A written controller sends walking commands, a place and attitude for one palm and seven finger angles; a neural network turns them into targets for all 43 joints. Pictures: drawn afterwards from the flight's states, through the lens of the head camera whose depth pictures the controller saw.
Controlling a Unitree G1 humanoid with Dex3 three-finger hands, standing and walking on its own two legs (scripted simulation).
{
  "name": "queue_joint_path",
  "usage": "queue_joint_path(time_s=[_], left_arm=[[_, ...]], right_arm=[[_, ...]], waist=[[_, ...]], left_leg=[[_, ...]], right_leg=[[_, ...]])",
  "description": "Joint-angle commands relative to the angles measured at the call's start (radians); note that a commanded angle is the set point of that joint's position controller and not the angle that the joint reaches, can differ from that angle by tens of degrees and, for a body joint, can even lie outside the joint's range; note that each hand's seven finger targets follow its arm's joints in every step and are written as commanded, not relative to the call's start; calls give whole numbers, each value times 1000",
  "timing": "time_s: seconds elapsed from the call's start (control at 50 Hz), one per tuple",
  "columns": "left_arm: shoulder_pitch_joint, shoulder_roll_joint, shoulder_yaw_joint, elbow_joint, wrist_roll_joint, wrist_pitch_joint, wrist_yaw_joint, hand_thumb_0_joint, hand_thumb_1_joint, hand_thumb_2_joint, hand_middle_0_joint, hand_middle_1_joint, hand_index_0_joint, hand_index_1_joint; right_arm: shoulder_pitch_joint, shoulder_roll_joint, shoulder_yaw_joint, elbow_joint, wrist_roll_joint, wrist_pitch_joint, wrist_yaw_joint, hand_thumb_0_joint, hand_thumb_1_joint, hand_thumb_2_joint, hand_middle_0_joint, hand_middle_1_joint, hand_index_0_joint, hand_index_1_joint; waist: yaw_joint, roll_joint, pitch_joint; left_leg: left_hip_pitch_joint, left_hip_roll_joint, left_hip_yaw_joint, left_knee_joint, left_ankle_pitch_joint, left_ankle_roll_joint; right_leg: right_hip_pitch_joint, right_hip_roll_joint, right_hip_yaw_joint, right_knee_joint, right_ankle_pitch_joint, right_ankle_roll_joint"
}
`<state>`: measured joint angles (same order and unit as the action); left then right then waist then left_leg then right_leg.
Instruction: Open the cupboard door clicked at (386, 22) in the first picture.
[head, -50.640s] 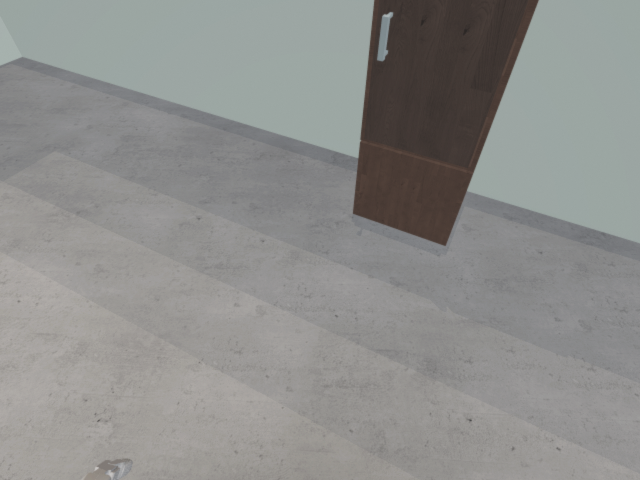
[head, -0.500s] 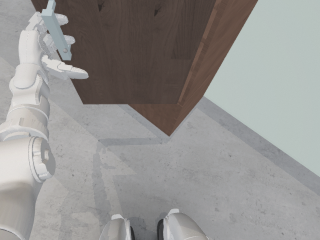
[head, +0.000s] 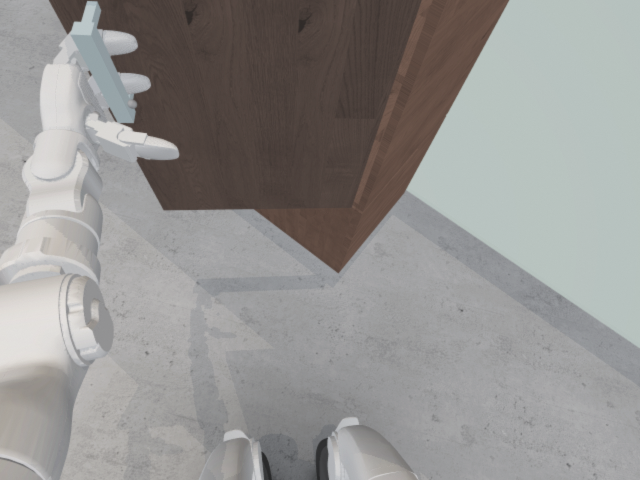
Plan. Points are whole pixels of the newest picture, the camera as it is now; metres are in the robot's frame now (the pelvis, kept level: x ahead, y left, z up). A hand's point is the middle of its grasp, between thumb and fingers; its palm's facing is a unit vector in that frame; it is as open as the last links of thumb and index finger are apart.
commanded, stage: close the thumb around the handle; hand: left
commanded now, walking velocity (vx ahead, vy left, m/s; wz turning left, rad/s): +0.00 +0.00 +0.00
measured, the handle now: (110, 66) +0.59 +0.19 +0.10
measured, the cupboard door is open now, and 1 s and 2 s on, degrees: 42 43 87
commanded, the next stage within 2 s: pull the door open along its arc in 0.70 s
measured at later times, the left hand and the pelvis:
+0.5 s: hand (130, 104) +0.54 +0.16 +0.09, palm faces -0.01 -1.00 -0.01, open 7.6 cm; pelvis +0.01 +0.00 +0.00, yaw +0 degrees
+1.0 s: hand (128, 110) +0.53 +0.16 +0.09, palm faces -0.03 -1.00 -0.01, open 5.5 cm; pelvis +0.00 +0.01 +0.00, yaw -1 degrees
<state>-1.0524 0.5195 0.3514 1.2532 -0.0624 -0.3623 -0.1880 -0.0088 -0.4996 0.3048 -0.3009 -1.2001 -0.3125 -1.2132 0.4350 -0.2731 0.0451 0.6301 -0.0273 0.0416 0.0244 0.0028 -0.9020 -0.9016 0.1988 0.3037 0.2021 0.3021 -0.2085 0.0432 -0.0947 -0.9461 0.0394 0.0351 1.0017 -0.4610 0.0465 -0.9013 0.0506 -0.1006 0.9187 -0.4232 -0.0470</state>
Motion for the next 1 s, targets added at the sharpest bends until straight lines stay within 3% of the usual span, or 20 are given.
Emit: queue_joint_path(time_s=[0.0,0.06,0.12,0.16,0.24,0.28,0.36,0.38,0.48,0.54,0.56,0.58,0.62,0.7,0.76,0.78,0.82,0.88,0.92,0.98], left_arm=[[-466,192,8,-207,-8,-61,-13,0,-444,324,-304,-1206,-304,-1206],[-479,211,24,-234,-13,-70,-13,0,-276,396,-316,-1224,-316,-1224],[-464,206,20,-226,-14,-64,-15,0,-108,468,-328,-1242,-328,-1242],[-464,210,27,-259,-16,-77,-13,0,4,516,-336,-1254,-336,-1254],[-456,158,-7,-231,-19,-76,-11,0,228,612,-352,-1278,-352,-1278],[-443,171,3,-222,-16,-73,-9,0,340,660,-360,-1290,-360,-1290],[-447,195,20,-265,-16,-86,-10,0,564,756,-376,-1314,-376,-1314],[-432,163,-1,-255,-18,-85,-14,0,620,780,-380,-1320,-380,-1320],[-411,188,18,-227,-21,-76,-15,0,900,900,-400,-1350,-400,-1350],[-434,170,10,-257,-26,-82,-18,0,900,900,-400,-1350,-400,-1350],[-415,210,39,-255,-22,-85,-16,0,900,900,-400,-1350,-400,-1350],[-408,199,28,-257,-21,-85,-17,0,900,900,-400,-1350,-400,-1350],[-388,170,15,-226,-29,-76,-23,0,900,900,-400,-1350,-400,-1350],[-430,189,18,-198,-21,-64,-21,0,900,900,-400,-1350,-400,-1350],[-459,216,25,-211,-13,-68,-18,0,900,900,-400,-1350,-400,-1350],[-446,186,8,-202,-12,-65,-18,0,900,900,-400,-1350,-400,-1350],[-402,224,44,-220,-15,-67,-19,0,900,900,-400,-1350,-400,-1350],[-336,198,37,-244,-27,-69,-27,0,900,900,-400,-1350,-400,-1350],[-268,184,37,-244,-37,-59,-32,0,900,900,-400,-1350,-400,-1350],[-197,189,47,-325,-46,-67,-36,0,900,900,-400,-1350,-400,-1350]], right_arm=[[214,-185,-68,-23,6,-3,-15,0,-900,-900,200,300,200,300],[214,-186,-69,-22,4,-5,-17,0,-900,-900,200,300,200,300],[212,-185,-68,-19,5,-3,-16,0,-900,-900,200,300,200,300],[213,-184,-69,-22,4,-3,-15,0,-900,-900,200,300,200,300],[210,-182,-70,-20,6,-1,-15,0,-900,-900,200,300,200,300],[208,-186,-72,-16,6,2,-13,0,-900,-900,200,300,200,300],[208,-183,-74,-22,4,0,-16,0,-900,-900,200,300,200,300],[206,-179,-74,-19,5,0,-14,0,-900,-900,200,300,200,300],[202,-184,-73,-21,8,6,-16,0,-900,-900,200,300,200,300],[204,-183,-75,-24,6,2,-16,0,-900,-900,200,300,200,300],[203,-186,-76,-21,6,4,-17,0,-900,-900,200,300,200,300],[203,-183,-75,-22,6,6,-17,0,-900,-900,200,300,200,300],[197,-181,-73,-24,8,5,-15,0,-900,-900,200,300,200,300],[199,-185,-71,-21,8,5,-21,0,-900,-900,200,300,200,300],[201,-187,-69,-19,7,5,-25,0,-900,-900,200,300,200,300],[203,-183,-70,-20,7,4,-23,0,-900,-900,200,300,200,300],[201,-188,-70,-31,5,6,-21,0,-900,-900,200,300,200,300],[190,-183,-71,-45,8,8,-18,0,-900,-900,200,300,200,300],[180,-182,-71,-62,13,12,-18,0,-900,-900,200,300,200,300],[170,-179,-77,-82,20,16,-16,0,-900,-900,200,300,200,300]], waist=[[-27,102,-510],[-19,126,-540],[-21,107,-508],[-10,130,-549],[-30,103,-484],[-20,110,-484],[-8,129,-552],[-9,130,-543],[-11,90,-494],[-14,106,-510],[1,118,-530],[-2,124,-535],[-11,70,-491],[-23,72,-455],[-21,115,-489],[-24,121,-490],[2,127,-520],[17,117,-537],[31,63,-512],[61,81,-559]], left_leg=[[404,-20,-96,-69,458,-6],[428,-20,-98,-69,473,-8],[411,-18,-96,-73,468,-8],[444,-19,-99,-71,508,-11],[442,-16,-103,-76,498,-8],[439,-15,-103,-79,479,-12],[460,-19,-97,-73,528,-12],[470,-17,-100,-75,538,-15],[424,-19,-94,-81,500,-11],[444,-20,-96,-79,513,-9],[451,-18,-96,-78,523,-13],[461,-17,-98,-78,546,-15],[420,-19,-90,-77,510,-10],[388,-20,-93,-81,450,-7],[415,-18,-101,-75,472,-11],[432,-17,-104,-72,491,-13],[443,-16,-103,-75,514,-17],[454,-16,-97,-79,532,-17],[407,-21,-85,-93,497,-13],[443,-22,-79,-105,551,-15]], right_leg=[[189,16,83,-88,405,26],[192,16,82,-86,411,25],[200,16,81,-89,415,25],[206,17,81,-83,440,24],[166,19,72,-90,413,24],[161,18,73,-93,395,25],[207,16,81,-83,453,24],[195,16,76,-83,452,24],[209,18,79,-91,442,26],[205,17,77,-89,446,23],[212,16,80,-88,451,23],[210,16,78,-84,464,23],[214,17,80,-93,456,28],[191,15,80,-95,405,28],[172,12,80,-84,402,25],[155,13,75,-82,401,25],[180,14,75,-79,411,23],[202,16,72,-81,433,25],[252,18,74,-87,442,26],[303,17,75,-86,496,22]])
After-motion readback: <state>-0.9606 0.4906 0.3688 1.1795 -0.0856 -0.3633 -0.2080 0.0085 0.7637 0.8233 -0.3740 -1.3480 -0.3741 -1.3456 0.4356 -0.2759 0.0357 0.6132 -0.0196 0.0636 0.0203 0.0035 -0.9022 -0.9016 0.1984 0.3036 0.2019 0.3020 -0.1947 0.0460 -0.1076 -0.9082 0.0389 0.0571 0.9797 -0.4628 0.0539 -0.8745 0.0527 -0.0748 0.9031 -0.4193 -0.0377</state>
